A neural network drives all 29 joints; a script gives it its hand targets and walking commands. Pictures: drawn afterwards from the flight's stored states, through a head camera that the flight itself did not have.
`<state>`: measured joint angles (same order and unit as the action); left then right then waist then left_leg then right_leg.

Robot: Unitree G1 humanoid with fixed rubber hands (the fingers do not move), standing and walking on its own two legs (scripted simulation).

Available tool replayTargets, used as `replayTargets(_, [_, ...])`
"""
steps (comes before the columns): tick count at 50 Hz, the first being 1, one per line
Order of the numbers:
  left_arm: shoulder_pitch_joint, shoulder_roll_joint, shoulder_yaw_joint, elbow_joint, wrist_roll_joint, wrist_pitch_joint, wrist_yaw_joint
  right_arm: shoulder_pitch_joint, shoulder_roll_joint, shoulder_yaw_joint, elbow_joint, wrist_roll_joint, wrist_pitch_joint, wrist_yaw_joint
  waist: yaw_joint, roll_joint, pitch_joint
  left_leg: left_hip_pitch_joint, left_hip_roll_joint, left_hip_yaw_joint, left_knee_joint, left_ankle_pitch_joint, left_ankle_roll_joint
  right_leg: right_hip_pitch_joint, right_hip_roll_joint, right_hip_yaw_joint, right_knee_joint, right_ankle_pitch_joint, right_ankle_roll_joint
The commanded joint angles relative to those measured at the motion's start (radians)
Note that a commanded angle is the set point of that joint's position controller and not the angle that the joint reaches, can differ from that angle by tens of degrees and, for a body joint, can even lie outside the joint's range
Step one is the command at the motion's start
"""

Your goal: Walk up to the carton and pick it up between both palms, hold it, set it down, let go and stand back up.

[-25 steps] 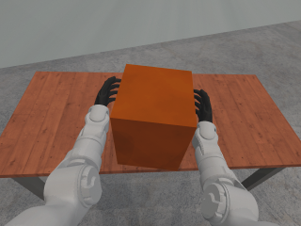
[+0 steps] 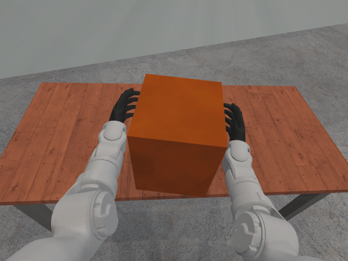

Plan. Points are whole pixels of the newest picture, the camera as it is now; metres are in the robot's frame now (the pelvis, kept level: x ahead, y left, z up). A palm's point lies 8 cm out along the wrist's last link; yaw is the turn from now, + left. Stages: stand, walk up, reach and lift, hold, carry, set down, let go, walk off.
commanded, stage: reach and lift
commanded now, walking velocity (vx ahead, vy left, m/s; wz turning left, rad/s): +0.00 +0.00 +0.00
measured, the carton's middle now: (176, 138) +0.41 -0.04 +0.02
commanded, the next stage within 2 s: none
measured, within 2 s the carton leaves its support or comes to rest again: leaves its support in 0.34 s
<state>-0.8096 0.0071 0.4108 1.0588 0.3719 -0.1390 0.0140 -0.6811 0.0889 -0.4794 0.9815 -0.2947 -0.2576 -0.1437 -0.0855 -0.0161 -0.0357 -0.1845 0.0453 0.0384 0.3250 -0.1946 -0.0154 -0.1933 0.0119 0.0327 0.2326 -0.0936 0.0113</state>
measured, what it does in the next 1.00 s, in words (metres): stands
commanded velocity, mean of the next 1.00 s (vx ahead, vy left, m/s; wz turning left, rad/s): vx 0.00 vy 0.00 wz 0.00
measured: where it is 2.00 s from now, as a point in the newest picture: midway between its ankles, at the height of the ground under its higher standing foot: outside the picture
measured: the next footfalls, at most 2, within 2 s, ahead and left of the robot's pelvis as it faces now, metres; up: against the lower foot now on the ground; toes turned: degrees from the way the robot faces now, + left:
none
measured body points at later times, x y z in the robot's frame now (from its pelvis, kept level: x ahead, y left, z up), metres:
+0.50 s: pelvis -0.01 +0.00 +0.00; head -0.02 +0.01 +0.45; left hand +0.41 +0.10 +0.11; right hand +0.36 -0.18 +0.09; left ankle -0.02 +0.12 -0.75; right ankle +0.01 -0.13 -0.75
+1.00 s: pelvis -0.02 -0.01 +0.00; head -0.06 +0.01 +0.45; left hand +0.39 +0.12 +0.17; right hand +0.36 -0.17 +0.14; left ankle -0.02 +0.12 -0.75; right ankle +0.01 -0.13 -0.75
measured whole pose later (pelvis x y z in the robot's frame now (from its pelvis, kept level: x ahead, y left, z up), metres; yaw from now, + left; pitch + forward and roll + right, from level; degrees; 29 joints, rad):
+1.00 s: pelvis -0.02 -0.01 +0.00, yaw +0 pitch -4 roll -1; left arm -0.78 -0.05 0.41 0.65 0.35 0.31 -0.01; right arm -0.71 0.03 -0.23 0.86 -0.03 0.00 -0.18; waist -0.08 -0.02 -0.03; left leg -0.07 0.05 0.04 0.32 -0.17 -0.02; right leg -0.10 0.01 0.03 0.25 -0.09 0.01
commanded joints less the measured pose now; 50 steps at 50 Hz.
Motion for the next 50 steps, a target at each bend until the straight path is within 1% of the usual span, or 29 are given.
replayTargets(1, [-0.387, -0.577, -0.214, -0.135, 0.014, -0.032, -0.115, -0.439, 0.544, 0.346, -0.094, -0.043, -0.079, 0.14, -0.005, 0.047, -0.406, 0.054, -0.071, 0.033, -0.027, 0.32, -0.022, 0.343, 0.014, -0.113, 0.072, 0.472, 0.005])
replayTargets(5, [-0.377, -0.61, -0.238, -0.137, 0.017, -0.034, -0.096, -0.434, 0.543, 0.352, -0.067, -0.044, -0.103, 0.141, 0.003, 0.048, -0.426, 0.12, -0.059, 0.031, -0.012, 0.385, -0.036, 0.309, 0.028, -0.128, 0.065, 0.448, 0.003])
replayTargets(6, [-0.357, -0.601, -0.23, -0.135, 0.023, -0.025, -0.095, -0.434, 0.539, 0.364, -0.076, -0.032, -0.103, 0.142, 0.022, 0.044, -0.423, 0.126, -0.06, 0.042, -0.008, 0.394, -0.035, 0.311, 0.027, -0.123, 0.06, 0.453, 0.0])
replayTargets(7, [-0.326, -0.616, -0.243, -0.136, 0.018, -0.017, -0.094, -0.404, 0.541, 0.384, -0.071, -0.025, -0.097, 0.141, 0.01, 0.037, -0.379, 0.138, -0.062, 0.043, -0.013, 0.401, -0.037, 0.315, 0.03, -0.13, 0.056, 0.463, 0.002])
replayTargets(8, [-0.318, -0.605, -0.227, -0.147, 0.025, -0.006, -0.094, -0.413, 0.524, 0.392, -0.077, -0.011, -0.099, 0.139, 0.033, 0.044, -0.38, 0.133, -0.063, 0.048, -0.019, 0.388, -0.032, 0.326, 0.026, -0.123, 0.054, 0.456, 0.005])
replayTargets(9, [-0.303, -0.585, -0.22, -0.121, 0.035, 0.004, -0.099, -0.388, 0.531, 0.394, -0.076, -0.023, -0.081, 0.133, 0.023, 0.028, -0.349, 0.109, -0.071, 0.047, -0.031, 0.334, -0.022, 0.345, 0.019, -0.118, 0.051, 0.443, 0.006])
replayTargets(11, [-0.365, -0.604, -0.256, -0.17, 0.007, 0.007, -0.092, -0.435, 0.506, 0.386, -0.094, -0.014, -0.085, 0.133, 0.012, 0.035, -0.364, 0.13, -0.062, 0.048, -0.038, 0.322, -0.025, 0.32, 0.025, -0.128, 0.049, 0.401, 0.003])
replayTargets(15, [-0.38, -0.614, -0.288, -0.193, -0.015, 0.033, -0.087, -0.487, 0.514, 0.439, -0.166, 0.022, -0.07, 0.137, 0.03, 0.031, -0.37, 0.136, -0.059, 0.042, -0.04, 0.304, -0.03, 0.313, 0.03, -0.125, 0.04, 0.35, 0.004])
replayTargets(16, [-0.412, -0.626, -0.33, -0.228, -0.042, 0.038, -0.088, -0.483, 0.507, 0.441, -0.173, 0.02, -0.063, 0.133, -0.001, 0.034, -0.386, 0.145, -0.059, 0.036, -0.032, 0.313, -0.033, 0.303, 0.036, -0.129, 0.049, 0.365, 0.005])
replayTargets(17, [-0.411, -0.621, -0.314, -0.229, -0.042, 0.034, -0.086, -0.488, 0.52, 0.467, -0.182, 0.025, -0.06, 0.135, 0.037, 0.016, -0.39, 0.148, -0.057, 0.038, -0.036, 0.3, -0.021, 0.303, 0.035, -0.124, 0.037, 0.332, 0.002])
replayTargets(19, [-0.415, -0.622, -0.321, -0.247, -0.025, 0.067, -0.083, -0.51, 0.52, 0.47, -0.18, 0.052, -0.041, 0.136, 0.037, 0.042, -0.386, 0.184, -0.054, 0.043, -0.04, 0.304, -0.029, 0.287, 0.036, -0.129, 0.033, 0.293, 0.006])
replayTargets(21, [-0.416, -0.633, -0.346, -0.261, -0.053, 0.088, -0.083, -0.56, 0.506, 0.506, -0.254, 0.077, -0.035, 0.139, 0.048, 0.022, -0.408, 0.187, -0.053, 0.035, -0.04, 0.273, -0.025, 0.295, 0.036, -0.126, 0.03, 0.265, 0.006])
replayTargets(22, [-0.447, -0.62, -0.34, -0.264, -0.045, 0.101, -0.087, -0.548, 0.517, 0.502, -0.222, 0.074, -0.011, 0.136, 0.031, 0.024, -0.345, 0.162, -0.058, 0.038, -0.057, 0.224, -0.015, 0.285, 0.03, -0.125, 0.02, 0.229, 0.007])
replayTargets(26, [-0.467, -0.625, -0.341, -0.323, -0.056, 0.16, -0.081, -0.601, 0.516, 0.548, -0.279, 0.132, 0.025, 0.14, 0.063, 0.007, -0.322, 0.193, -0.054, 0.039, -0.058, 0.215, -0.008, 0.274, 0.04, -0.118, 0.024, 0.182, 0.014])
replayTargets(27, [-0.427, -0.618, -0.342, -0.304, -0.042, 0.19, -0.087, -0.562, 0.495, 0.531, -0.255, 0.134, 0.051, 0.139, 0.041, 0.007, -0.29, 0.204, -0.054, 0.039, -0.065, 0.201, -0.01, 0.266, 0.042, -0.119, 0.015, 0.172, 0.009])
replayTargets(30, [-0.456, -0.629, -0.345, -0.356, -0.061, 0.239, -0.097, -0.642, 0.5, 0.571, -0.343, 0.178, 0.069, 0.137, 0.073, -0.003, -0.328, 0.19, -0.061, 0.04, -0.067, 0.179, 0.0, 0.287, 0.04, -0.121, 0.021, 0.139, 0.015])
replayTargets(31, [-0.445, -0.615, -0.329, -0.363, -0.056, 0.256, -0.099, -0.621, 0.493, 0.561, -0.323, 0.185, 0.092, 0.136, 0.061, -0.031, -0.272, 0.172, -0.064, 0.04, -0.077, 0.153, 0.002, 0.295, 0.036, -0.118, 0.013, 0.136, 0.02])
replayTargets(33, [-0.398, -0.595, -0.31, -0.385, -0.043, 0.295, -0.108, -0.623, 0.494, 0.596, -0.351, 0.196, 0.111, 0.136, 0.09, -0.039, -0.274, 0.186, -0.067, 0.042, -0.078, 0.189, 0.013, 0.331, 0.039, -0.109, 0.019, 0.163, 0.026])
replayTargets(34, [-0.407, -0.602, -0.335, -0.399, -0.059, 0.305, -0.111, -0.644, 0.495, 0.612, -0.368, 0.214, 0.117, 0.132, 0.077, -0.04, -0.308, 0.199, -0.073, 0.04, -0.076, 0.195, 0.016, 0.358, 0.036, -0.105, 0.023, 0.189, 0.028])
replayTargets(35, [-0.442, -0.578, -0.324, -0.398, -0.061, 0.311, -0.114, -0.643, 0.511, 0.614, -0.347, 0.223, 0.132, 0.132, 0.091, -0.053, -0.277, 0.162, -0.07, 0.042, -0.085, 0.131, 0.028, 0.349, 0.034, -0.099, 0.023, 0.14, 0.029])
replayTargets(36, [-0.403, -0.572, -0.324, -0.4, -0.052, 0.337, -0.119, -0.65, 0.503, 0.611, -0.373, 0.239, 0.142, 0.131, 0.081, -0.033, -0.265, 0.165, -0.077, 0.044, -0.089, 0.127, 0.027, 0.343, 0.026, -0.099, 0.02, 0.136, 0.03])
replayTargets(37, [-0.426, -0.575, -0.317, -0.415, -0.059, 0.343, -0.123, -0.677, 0.507, 0.614, -0.385, 0.237, 0.145, 0.131, 0.094, -0.055, -0.268, 0.139, -0.075, 0.044, -0.089, 0.116, 0.035, 0.341, 0.028, -0.101, 0.027, 0.125, 0.032])
replayTargets(39, [-0.447, -0.583, -0.351, -0.459, -0.059, 0.363, -0.126, -0.694, 0.502, 0.62, -0.401, 0.254, 0.157, 0.125, 0.067, -0.023, -0.301, 0.165, -0.078, 0.038, -0.074, 0.143, 0.025, 0.351, 0.029, -0.103, 0.033, 0.156, 0.029])
replayTargets(40, [-0.456, -0.6, -0.354, -0.476, -0.069, 0.378, -0.125, -0.719, 0.491, 0.618, -0.422, 0.266, 0.163, 0.124, 0.073, -0.015, -0.302, 0.188, -0.073, 0.032, -0.065, 0.166, 0.023, 0.317, 0.038, -0.11, 0.028, 0.137, 0.026])
replayTargets(44, [-0.408, -0.59, -0.368, -0.473, -0.067, 0.431, -0.135, -0.67, 0.467, 0.61, -0.389, 0.28, 0.201, 0.12, 0.044, -0.02, -0.272, 0.221, -0.07, 0.027, -0.063, 0.164, 0.02, 0.29, 0.043, -0.124, 0.014, 0.098, 0.021])
replayTargets(46, [-0.431, -0.563, -0.325, -0.496, -0.04, 0.459, -0.145, -0.668, 0.456, 0.593, -0.376, 0.276, 0.22, 0.114, 0.055, -0.024, -0.206, 0.185, -0.079, 0.044, -0.076, 0.123, 0.03, 0.306, 0.039, -0.12, 0.008, 0.067, 0.026])
replayTargets(47, [-0.438, -0.597, -0.361, -0.545, -0.072, 0.468, -0.142, -0.728, 0.455, 0.606, -0.439, 0.299, 0.212, 0.115, 0.056, -0.011, -0.282, 0.215, -0.073, 0.033, -0.061, 0.183, 0.021, 0.31, 0.046, -0.123, 0.02, 0.093, 0.021])
replayTargets(49, [-0.451, -0.584, -0.364, -0.545, -0.076, 0.477, -0.142, -0.741, 0.471, 0.639, -0.435, 0.314, 0.225, 0.114, 0.067, -0.035, -0.285, 0.207, -0.074, 0.029, -0.065, 0.15, 0.029, 0.318, 0.042, -0.123, 0.015, 0.086, 0.025])
replayTargets(50, [-0.447, -0.573, -0.357, -0.526, -0.073, 0.49, -0.146, -0.75, 0.446, 0.611, -0.439, 0.3, 0.228, 0.11, 0.046, -0.015, -0.268, 0.191, -0.081, 0.036, -0.068, 0.117, 0.029, 0.308, 0.036, -0.123, 0.01, 0.062, 0.024])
